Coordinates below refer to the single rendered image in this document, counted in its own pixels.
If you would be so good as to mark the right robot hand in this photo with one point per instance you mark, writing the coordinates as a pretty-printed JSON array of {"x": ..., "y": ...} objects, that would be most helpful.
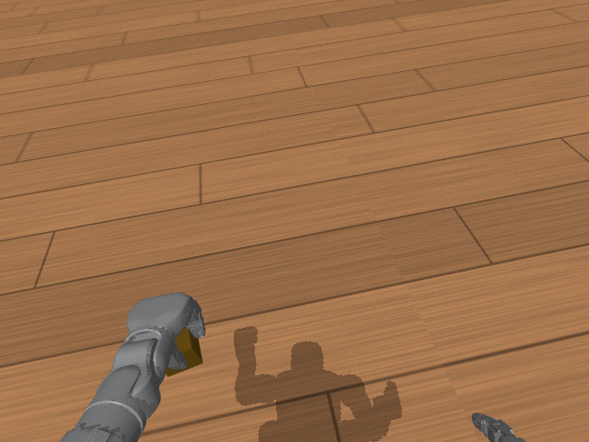
[{"x": 496, "y": 431}]

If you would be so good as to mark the left robot hand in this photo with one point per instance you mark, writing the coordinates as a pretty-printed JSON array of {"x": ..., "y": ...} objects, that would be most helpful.
[{"x": 172, "y": 313}]

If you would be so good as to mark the cube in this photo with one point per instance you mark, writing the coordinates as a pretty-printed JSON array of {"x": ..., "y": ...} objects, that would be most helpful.
[{"x": 190, "y": 347}]

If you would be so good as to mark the left robot arm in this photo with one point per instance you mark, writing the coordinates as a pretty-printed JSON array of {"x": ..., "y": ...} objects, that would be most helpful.
[{"x": 129, "y": 394}]

